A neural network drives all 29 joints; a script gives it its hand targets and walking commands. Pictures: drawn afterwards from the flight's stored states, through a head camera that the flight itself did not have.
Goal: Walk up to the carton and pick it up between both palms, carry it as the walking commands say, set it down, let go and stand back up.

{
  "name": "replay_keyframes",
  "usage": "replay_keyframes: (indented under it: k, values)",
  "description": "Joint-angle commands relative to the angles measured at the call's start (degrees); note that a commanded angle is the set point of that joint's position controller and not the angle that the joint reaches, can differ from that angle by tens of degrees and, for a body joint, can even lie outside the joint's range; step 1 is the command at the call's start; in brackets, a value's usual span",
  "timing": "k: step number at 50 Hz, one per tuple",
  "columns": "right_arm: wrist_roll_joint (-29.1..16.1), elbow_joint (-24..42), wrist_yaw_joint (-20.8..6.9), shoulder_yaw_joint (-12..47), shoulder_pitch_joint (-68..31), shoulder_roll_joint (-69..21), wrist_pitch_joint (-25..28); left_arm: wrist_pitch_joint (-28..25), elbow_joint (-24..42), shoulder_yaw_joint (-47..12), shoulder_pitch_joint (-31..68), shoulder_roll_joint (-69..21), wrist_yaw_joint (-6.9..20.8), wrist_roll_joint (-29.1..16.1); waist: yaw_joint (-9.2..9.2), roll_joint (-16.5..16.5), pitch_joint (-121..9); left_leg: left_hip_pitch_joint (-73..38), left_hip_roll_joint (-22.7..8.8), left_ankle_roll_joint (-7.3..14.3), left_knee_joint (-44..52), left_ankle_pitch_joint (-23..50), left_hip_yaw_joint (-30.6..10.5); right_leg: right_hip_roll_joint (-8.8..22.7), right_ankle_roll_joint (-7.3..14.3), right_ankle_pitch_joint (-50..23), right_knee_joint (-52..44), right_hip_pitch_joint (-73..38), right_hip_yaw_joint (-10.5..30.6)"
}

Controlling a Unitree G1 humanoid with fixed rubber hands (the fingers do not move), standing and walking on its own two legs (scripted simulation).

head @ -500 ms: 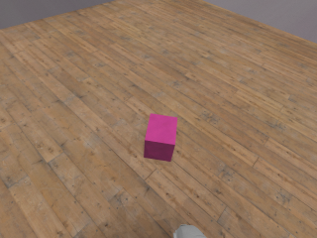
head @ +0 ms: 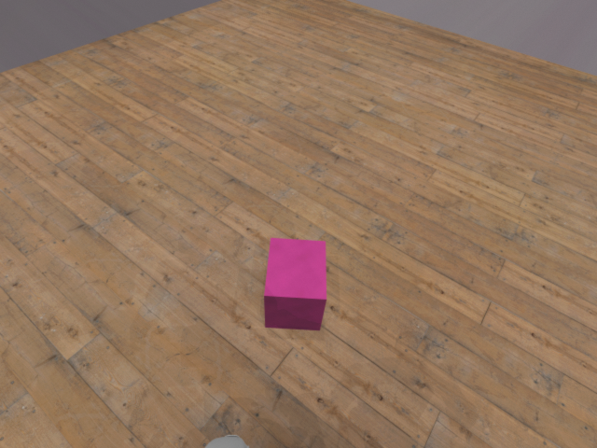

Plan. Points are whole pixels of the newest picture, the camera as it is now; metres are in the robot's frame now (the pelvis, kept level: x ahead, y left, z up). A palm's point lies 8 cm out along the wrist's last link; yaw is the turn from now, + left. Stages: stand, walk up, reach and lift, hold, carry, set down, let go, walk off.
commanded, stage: walk up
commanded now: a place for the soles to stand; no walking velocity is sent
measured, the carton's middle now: (295, 284) +0.75 -0.02 -0.65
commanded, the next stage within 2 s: none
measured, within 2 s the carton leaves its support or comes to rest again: neither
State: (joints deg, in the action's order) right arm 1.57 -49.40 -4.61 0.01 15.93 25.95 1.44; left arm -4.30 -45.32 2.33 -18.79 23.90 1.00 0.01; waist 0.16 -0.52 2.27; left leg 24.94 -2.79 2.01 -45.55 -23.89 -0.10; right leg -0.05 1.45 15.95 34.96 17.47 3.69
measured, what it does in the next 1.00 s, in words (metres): walks ahead: left foot, then right foot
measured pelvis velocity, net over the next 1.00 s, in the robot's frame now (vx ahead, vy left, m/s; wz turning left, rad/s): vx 0.20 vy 0.05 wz -0.09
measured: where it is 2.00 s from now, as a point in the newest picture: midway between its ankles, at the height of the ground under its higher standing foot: outside the picture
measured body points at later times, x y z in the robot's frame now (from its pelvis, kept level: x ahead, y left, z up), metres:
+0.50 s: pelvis +0.12 +0.04 +0.02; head +0.14 +0.06 +0.47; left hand +0.22 +0.35 -0.10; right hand +0.13 -0.29 -0.08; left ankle +0.08 +0.12 -0.72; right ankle +0.17 -0.10 -0.69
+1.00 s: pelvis +0.20 +0.05 +0.00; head +0.21 +0.07 +0.45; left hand +0.31 +0.36 -0.11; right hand +0.23 -0.27 -0.09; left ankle +0.26 +0.16 -0.72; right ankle +0.21 -0.09 -0.72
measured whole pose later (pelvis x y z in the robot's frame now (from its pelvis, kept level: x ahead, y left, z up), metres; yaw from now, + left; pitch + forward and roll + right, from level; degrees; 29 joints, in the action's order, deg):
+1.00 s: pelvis +0.20 +0.05 +0.00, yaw -5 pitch -1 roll -2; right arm 1.6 -49.7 -1.6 0.0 17.3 23.1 1.6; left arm -1.3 -45.3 2.1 -16.6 24.4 0.2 0.0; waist 0.1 -1.5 2.5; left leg 19.6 -1.6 0.8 -36.1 -15.2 -0.9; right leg -1.2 0.6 20.4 37.0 17.5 1.4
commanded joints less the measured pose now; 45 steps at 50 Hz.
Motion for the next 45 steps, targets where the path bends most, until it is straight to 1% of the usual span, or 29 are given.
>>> replay_keyframes:
  k: [1, 2, 3, 4, 6, 7, 9, 13, 14, 16, 17, 19, 21, 22, 24, 25, 26, 27, 28, 29, 30, 32, 34, 39, 41, 42, 43, 44, 45]
  values:
    - [0.9, -1.1, 1.7, -9.3, 17.1, 12.9, 3.0, 0.0, 5.8, 3.6, 5.5, 12.8, -0.4, 0.6, -8.37, 7.7, -2.5, -23.5, -3.5, 1.0, 23.6, -8.0, -9.8, 0.4, 4.8, 16.9, 12.7, 17.7, 2.8]
    - [1.8, 1.8, 2.4, -9.2, 14.0, 17.8, 3.3, 0.0, 6.9, 1.5, 2.5, 6.7, -1.0, 0.1, -6.29, 19.5, 0.8, -24.1, -16.7, 4.0, 35.7, -22.8, -33.8, -6.0, 1.9, 16.6, 25.7, 29.4, -0.5]
    - [0.3, 4.3, 2.6, -9.2, 8.8, 18.8, 3.4, 0.2, 3.7, 2.5, 0.6, 12.3, -1.7, 0.6, -5.17, 11.0, 1.8, -18.4, -18.8, 4.5, 37.2, -25.8, -36.4, -3.9, 2.4, 11.8, 29.2, 27.0, 6.7]
    - [-0.2, 4.5, 2.9, -8.5, 5.4, 17.4, 3.3, 0.3, 2.7, 3.4, 0.9, 14.1, -1.2, 0.1, -3.51, 5.7, 5.6, -15.2, -18.0, 2.8, 37.6, -24.0, -33.6, -1.3, 2.1, 6.1, 30.4, 25.9, 6.2]
    - [-0.5, 4.4, 3.2, -7.6, 3.5, 14.5, 4.0, 0.2, 1.6, 3.7, -1.9, 12.6, -0.3, -0.1, -1.01, 2.6, 4.8, -16.1, -13.6, 1.5, 35.1, -9.7, -22.5, 1.0, 1.3, 0.4, 26.3, 21.3, 4.6]
    - [-0.5, 5.0, 3.1, -7.6, 3.9, 12.6, 4.1, 0.5, 1.4, 3.3, -1.7, 12.0, 0.0, -0.1, -1.42, 4.2, 5.3, -17.5, -10.3, -2.0, 34.0, -1.9, -17.3, -0.2, 1.2, -1.1, 26.6, 20.6, 4.5]
    - [-0.1, 3.6, 3.0, -6.7, 7.9, 11.6, 3.7, 1.2, 1.4, 3.0, -2.8, 10.6, 0.1, -0.6, -1.92, 8.1, 2.5, -21.0, -7.6, -3.9, 32.0, 13.7, -8.8, -0.7, 1.1, -5.1, 24.4, 18.0, 2.1]
    - [-0.4, 3.6, 3.2, -7.0, 9.6, 10.7, 3.0, 1.9, 1.3, 3.1, -0.8, 10.0, -0.3, -0.3, -3.03, 5.7, 2.7, -24.0, -8.4, -4.5, 29.6, 28.2, -5.8, -1.6, 0.0, -5.8, 18.9, 16.1, 1.6]
    - [-0.9, 4.4, 3.3, -7.3, 9.0, 10.7, 2.9, 2.0, 2.4, 2.7, 1.9, 9.7, -0.6, -0.3, -3.87, 4.8, 3.0, -23.3, -8.9, -3.9, 30.9, 25.6, -6.6, -1.1, -0.5, -5.6, 17.9, 16.5, 2.3]
    - [-0.2, 4.5, 3.2, -7.2, 7.6, 11.7, 2.4, 2.0, 2.8, 2.4, 2.8, 10.0, -0.7, -0.5, -3.53, 5.5, 2.6, -27.0, -10.0, 1.2, 29.8, 21.9, -6.7, -0.8, -0.7, -3.1, 14.3, 18.1, 1.0]
    - [-0.8, 4.3, 3.3, -7.5, 10.5, 11.4, 2.5, 1.7, 2.9, 2.4, 3.8, 9.8, -0.7, 0.1, -4.45, 2.1, 2.4, -29.4, -12.1, 1.7, 29.1, 25.9, -9.7, -0.5, -0.7, -1.4, 13.5, 19.1, 2.8]
    - [-1.0, 4.6, 3.4, -7.8, 10.9, 11.7, 2.2, 1.6, 3.5, 2.2, 4.6, 9.3, -0.6, 0.0, -5.37, 3.8, 0.6, -34.6, -12.0, 1.9, 27.3, 30.2, -6.8, -0.9, -0.4, -0.6, 10.6, 19.9, 0.0]
    - [-0.2, 4.3, 3.3, -7.4, 9.1, 11.8, 1.8, 1.1, 4.5, 2.1, 7.0, 8.1, -0.4, 0.4, -5.75, 7.3, 1.0, -31.2, -10.9, 5.4, 25.3, 31.3, -3.8, -0.4, 0.2, 3.6, 5.5, 17.2, -4.2]
    - [-0.2, 4.5, 3.2, -7.3, 8.2, 12.5, 1.5, 0.8, 5.2, 2.0, 7.2, 7.8, -0.4, 0.1, -4.96, 10.2, 0.7, -29.3, -12.0, 5.8, 23.8, 31.3, -3.5, 1.0, 0.5, 4.0, 4.3, 14.4, -5.0]
    - [-0.8, 5.5, 3.2, -7.1, 7.0, 12.6, 1.3, -0.1, 3.7, 2.3, 4.7, 7.7, -0.3, 0.3, -3.77, 6.2, 0.3, -25.9, -12.4, 7.6, 20.4, 32.6, -3.6, 0.0, 2.0, 2.2, -2.2, 9.4, -6.8]
    - [-0.6, 6.0, 2.9, -6.7, 4.3, 13.0, 1.0, -0.5, 3.1, 2.5, 1.3, 7.6, -0.3, 0.2, -0.98, 7.7, -1.4, -23.4, -11.0, 8.2, 17.8, 25.5, -1.1, 0.6, 2.2, -4.6, -8.6, 3.3, -5.7]
    - [-0.9, 6.6, 3.0, -6.4, 3.9, 10.5, 0.9, -0.8, 2.0, 3.1, -2.9, 8.7, -0.5, 0.7, 0.62, 3.2, -5.6, -19.9, -9.1, 6.3, 10.3, 28.5, 0.9, -1.9, 3.3, -5.7, -12.5, -7.2, -4.7]
    - [-1.4, 6.9, 2.6, -5.0, 5.1, 6.6, 1.2, -1.2, 0.4, 5.1, -9.1, 13.5, -1.2, 0.5, 4.33, -6.2, -9.6, -10.2, -4.1, 3.7, -2.6, 21.8, 3.2, 4.7, 5.9, -2.0, -15.2, -19.5, 7.5]
    - [-2.0, 7.8, 2.1, -4.1, 4.8, 5.8, 1.5, -1.3, 1.1, 6.5, -9.4, 19.0, -2.1, 1.4, 3.89, -15.4, -9.3, 9.0, 3.3, 1.1, -11.6, -2.5, 3.1, 17.8, 12.8, 3.3, -16.3, -27.8, 30.6]
    - [-1.5, 7.7, 2.4, -4.6, 2.6, 9.5, 1.2, -1.2, 1.6, 5.5, -8.1, 19.0, -2.2, 0.6, 3.56, -10.2, -4.0, 13.4, 1.5, 1.2, -16.8, -8.5, -3.7, 21.3, 16.6, 13.6, -18.1, -21.8, 36.0]
    - [-1.6, 5.4, 2.2, -5.0, 2.4, 10.4, 1.0, -1.4, 1.9, 5.0, -6.1, 17.2, -2.4, -0.1, 2.73, -2.7, -1.2, 12.1, -0.1, 1.6, -15.9, -3.6, -5.4, 19.5, 13.9, 10.8, -18.8, -17.2, 31.4]
    - [-1.0, 4.3, 1.7, -5.3, 2.9, 9.5, 0.0, -0.7, 1.3, 4.8, -1.5, 16.1, -2.1, -0.7, 1.55, -2.7, 3.5, 7.2, -1.0, 1.3, -11.3, -0.8, -4.4, 15.3, 10.1, 17.0, -20.8, -5.7, 21.8]
    - [-1.2, 1.9, 1.7, -5.9, 6.7, 9.7, -0.3, -0.9, 2.0, 4.5, -0.8, 14.3, -1.7, 0.1, 1.3, -3.2, 3.3, 4.3, 0.4, -0.5, -9.5, 1.8, -1.9, 12.8, 6.3, 5.5, -21.0, -4.4, 16.9]
    - [-0.8, 0.9, 2.7, -5.1, 4.0, 7.5, 0.0, 0.2, 2.2, 3.2, 5.2, 13.1, -1.2, 0.8, -0.05, -9.1, 0.8, -7.5, 0.3, -1.2, 4.2, 4.2, 1.4, 9.3, 8.4, 2.7, -15.1, 5.3, 7.5]
    - [-0.6, -0.5, 3.3, -6.1, 6.8, 8.6, 0.4, 0.9, 2.7, 2.1, 6.6, 13.1, -1.4, 0.3, -1.66, -4.9, -1.9, -16.7, 2.1, -1.0, 10.8, 10.3, 1.4, 9.5, 7.6, 2.6, -8.5, 9.6, 8.7]
    - [-0.4, -0.8, 3.8, -5.7, 4.8, 8.2, 0.8, 1.2, 1.8, 1.6, 5.7, 10.8, -1.6, -0.3, -1.44, -4.7, -1.7, -18.4, 1.4, 0.4, 11.3, 13.1, 0.0, 8.2, 6.1, 1.7, -6.9, 11.7, 6.9]
    - [0.5, 0.3, 4.1, -5.4, 4.7, 8.5, 1.1, 1.5, 2.4, 0.7, 6.4, 9.0, -1.7, -0.2, -2.86, 1.5, 0.1, -16.6, -1.9, 1.7, 20.5, 8.5, -7.7, 6.6, 4.5, 1.1, -1.9, 11.9, 4.3]
    - [0.3, 2.0, 4.5, -5.3, 1.1, 11.1, 1.6, 2.1, 1.9, 0.1, 5.2, 6.6, -1.6, -0.8, -0.46, 9.7, 1.6, -10.0, -10.8, 4.5, 30.1, 2.0, -21.5, 0.4, 1.6, 3.0, 4.5, 10.9, 1.0]
    - [0.4, 1.8, 4.7, -4.6, -2.9, 12.0, 1.6, 2.5, 0.2, 0.2, 3.3, 8.4, -1.6, -1.1, 0.78, 9.8, 2.9, -5.1, -15.1, 7.6, 34.1, -5.9, -24.8, -0.8, 0.1, 9.8, 8.7, 6.7, -0.3]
